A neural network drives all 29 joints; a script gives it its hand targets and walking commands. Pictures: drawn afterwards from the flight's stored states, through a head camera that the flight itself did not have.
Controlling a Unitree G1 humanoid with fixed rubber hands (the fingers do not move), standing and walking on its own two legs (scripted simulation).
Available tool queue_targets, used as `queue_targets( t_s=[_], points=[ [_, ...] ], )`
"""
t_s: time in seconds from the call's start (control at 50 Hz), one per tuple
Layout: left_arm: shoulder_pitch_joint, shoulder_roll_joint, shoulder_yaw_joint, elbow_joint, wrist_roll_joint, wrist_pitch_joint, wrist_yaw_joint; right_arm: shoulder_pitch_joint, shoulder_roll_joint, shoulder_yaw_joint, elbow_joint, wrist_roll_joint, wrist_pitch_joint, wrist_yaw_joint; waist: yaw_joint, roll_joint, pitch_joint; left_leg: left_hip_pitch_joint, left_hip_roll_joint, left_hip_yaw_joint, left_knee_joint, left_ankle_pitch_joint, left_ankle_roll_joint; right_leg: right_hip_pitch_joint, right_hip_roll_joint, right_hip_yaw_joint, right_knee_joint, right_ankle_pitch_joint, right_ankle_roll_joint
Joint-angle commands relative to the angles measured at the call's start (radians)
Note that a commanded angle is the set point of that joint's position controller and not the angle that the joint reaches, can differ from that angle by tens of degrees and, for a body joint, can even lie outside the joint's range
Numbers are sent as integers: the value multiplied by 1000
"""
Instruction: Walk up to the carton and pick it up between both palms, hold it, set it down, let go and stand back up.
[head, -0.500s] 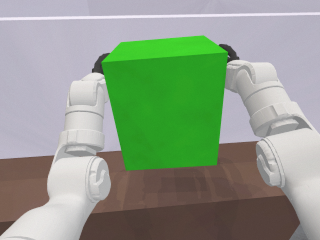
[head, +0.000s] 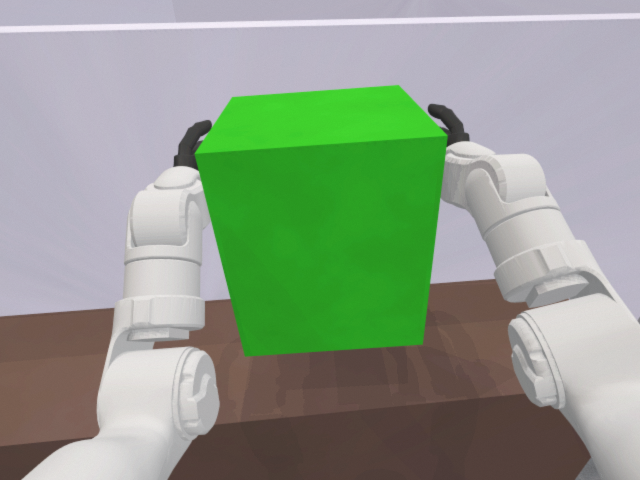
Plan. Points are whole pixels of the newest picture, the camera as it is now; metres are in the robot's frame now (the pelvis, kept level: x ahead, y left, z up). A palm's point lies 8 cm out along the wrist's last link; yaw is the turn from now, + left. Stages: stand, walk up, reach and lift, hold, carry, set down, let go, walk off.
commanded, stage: hold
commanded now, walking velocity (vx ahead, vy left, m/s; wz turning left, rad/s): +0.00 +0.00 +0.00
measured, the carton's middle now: (324, 216) +0.36 +0.01 +0.24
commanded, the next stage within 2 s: none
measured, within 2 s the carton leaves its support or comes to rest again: neither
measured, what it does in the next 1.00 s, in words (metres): stands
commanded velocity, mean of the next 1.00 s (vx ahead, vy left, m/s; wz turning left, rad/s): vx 0.00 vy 0.00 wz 0.00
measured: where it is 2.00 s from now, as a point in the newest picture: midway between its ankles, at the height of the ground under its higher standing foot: outside the picture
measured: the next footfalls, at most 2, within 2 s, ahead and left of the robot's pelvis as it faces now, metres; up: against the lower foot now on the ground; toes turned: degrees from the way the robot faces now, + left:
none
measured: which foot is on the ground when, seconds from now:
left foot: down 0.00-1.00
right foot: down 0.00-1.00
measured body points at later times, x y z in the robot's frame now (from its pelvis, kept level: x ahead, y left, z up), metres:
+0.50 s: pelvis -0.01 +0.00 +0.00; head -0.11 +0.02 +0.44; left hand +0.38 +0.15 +0.30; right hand +0.37 -0.15 +0.32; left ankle +0.02 +0.14 -0.75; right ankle +0.00 -0.13 -0.75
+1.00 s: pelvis +0.00 +0.00 +0.00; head -0.09 +0.01 +0.44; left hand +0.39 +0.16 +0.29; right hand +0.38 -0.15 +0.30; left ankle +0.02 +0.14 -0.75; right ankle +0.00 -0.13 -0.75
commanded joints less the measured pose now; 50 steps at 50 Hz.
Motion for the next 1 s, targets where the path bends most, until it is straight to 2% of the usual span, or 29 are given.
queue_targets(
  t_s=[0.0,0.06,0.12,0.2,0.22,0.26,0.28,0.3,0.32,0.38,0.42,0.44,0.5,0.52,0.54,0.58,0.62,0.64,0.68,0.7,0.74,0.78,0.82,0.84,0.88,0.9,0.92,0.94,0.98],
  points=[
    [-947,-650,-378,-182,-176,-76,-126,-848,732,182,-419,188,-45,133,-16,25,-390,161,-69,63,-11,296,-26,78,51,-35,3,283,68],
    [-965,-671,-396,-213,-174,-76,-133,-837,727,173,-385,184,-44,140,-17,57,-399,171,-70,65,-17,289,-27,76,52,-37,-4,260,58],
    [-961,-647,-364,-144,-150,-69,-139,-809,705,138,-287,163,-35,148,-28,71,-331,144,-67,66,-35,228,-26,48,41,-32,-17,205,56],
    [-941,-658,-342,-100,-146,-72,-136,-857,702,151,-310,174,-53,157,-1,52,-365,150,-60,67,-32,257,-19,73,59,-43,-10,222,46],
    [-958,-638,-325,-77,-143,-74,-135,-855,696,131,-272,168,-44,155,-6,36,-307,120,-58,67,-40,212,-21,61,53,-36,-11,183,47],
    [-988,-659,-322,-46,-132,-80,-137,-877,689,106,-220,150,-47,161,-5,70,-275,95,-57,65,-58,136,-9,26,44,-38,-23,111,37],
    [-1005,-649,-300,23,-127,-79,-140,-870,683,74,-162,124,-42,166,-12,67,-197,48,-56,64,-77,72,-10,1,35,-32,-33,58,34],
    [-1033,-663,-318,-46,-138,-93,-140,-866,686,67,-167,123,-50,176,-13,74,-248,90,-50,67,-77,98,-16,-15,43,-39,-22,66,26],
    [-1029,-665,-308,27,-130,-88,-138,-900,678,57,-147,122,-48,178,-19,65,-229,65,-52,62,-78,82,-14,-7,44,-37,-22,60,29],
    [-1062,-678,-341,-57,-168,-112,-119,-894,701,82,-163,140,-61,192,-6,77,-372,122,-55,59,-57,150,-22,29,56,-37,-5,116,26],
    [-1053,-652,-299,31,-161,-116,-109,-910,692,76,-139,138,-63,193,15,29,-335,87,-57,56,-60,126,-2,24,50,-27,-12,95,30],
    [-1030,-662,-279,68,-152,-115,-112,-899,704,66,-105,133,-63,192,26,40,-292,71,-59,59,-62,107,-1,9,49,-25,-20,79,32],
    [-1054,-658,-297,27,-168,-127,-106,-917,700,80,-136,145,-76,192,18,58,-350,88,-57,61,-47,136,-8,20,44,-24,-18,99,31],
    [-1070,-669,-328,-69,-184,-139,-98,-905,729,104,-179,163,-81,195,20,49,-406,130,-57,69,-31,202,-17,23,55,-24,-3,148,31],
    [-1056,-656,-316,-27,-184,-129,-99,-872,711,85,-134,153,-70,192,5,57,-369,129,-57,65,-30,204,-19,6,51,-28,-10,161,39],
    [-1044,-641,-262,51,-155,-123,-103,-897,708,81,-132,143,-61,185,25,2,-294,93,-64,62,-39,149,0,-7,48,-22,-26,96,39],
    [-1068,-642,-274,11,-171,-139,-105,-934,735,82,-181,141,-73,181,30,-1,-320,95,-64,60,-43,145,2,-4,48,-28,-22,96,41],
    [-1059,-653,-281,19,-166,-134,-106,-929,731,83,-184,139,-73,176,18,19,-320,106,-68,65,-39,143,5,-1,44,-23,-26,95,36],
    [-1035,-628,-273,45,-170,-130,-98,-940,751,125,-227,165,-74,167,30,-20,-352,95,-68,68,-24,174,5,37,40,-9,-16,150,54],
    [-1052,-626,-303,-22,-188,-135,-96,-932,760,135,-259,173,-73,161,26,-17,-400,116,-66,68,-16,201,-1,52,39,-12,-9,179,62],
    [-1038,-657,-322,-40,-184,-129,-106,-881,738,104,-225,157,-68,154,-4,44,-356,132,-70,70,-18,219,-9,16,31,-13,-18,183,58],
    [-1031,-634,-313,-11,-173,-115,-115,-860,724,99,-217,155,-58,149,-15,27,-328,125,-73,62,-26,200,-11,35,37,-18,-21,185,63],
    [-988,-617,-297,-12,-161,-114,-123,-881,735,123,-273,165,-57,141,2,-5,-340,125,-71,65,-28,213,2,55,37,-22,-19,213,67],
    [-995,-633,-320,-73,-172,-122,-118,-888,748,158,-320,191,-64,138,5,10,-381,144,-72,63,-10,265,-6,80,36,-13,-6,274,71],
    [-976,-624,-307,-47,-167,-109,-126,-884,733,137,-319,185,-57,127,-2,11,-353,132,-78,60,-14,256,-7,64,36,-14,-14,265,75],
    [-983,-643,-336,-138,-180,-113,-123,-870,738,153,-362,196,-61,128,0,21,-428,170,-76,63,-7,319,-14,94,49,-21,-2,311,71],
    [-946,-655,-359,-160,-186,-109,-120,-841,740,180,-376,203,-64,127,1,33,-462,196,-78,60,9,369,-19,116,49,-23,1,370,74],
    [-924,-653,-351,-157,-164,-97,-122,-809,735,182,-350,205,-54,125,-10,48,-403,186,-75,64,5,368,-28,105,55,-25,-1,374,76],
    [-921,-644,-350,-168,-160,-83,-129,-825,713,188,-403,212,-52,124,-8,28,-391,192,-78,67,-2,370,-29,101,57,-30,-1,363,78]
  ],
)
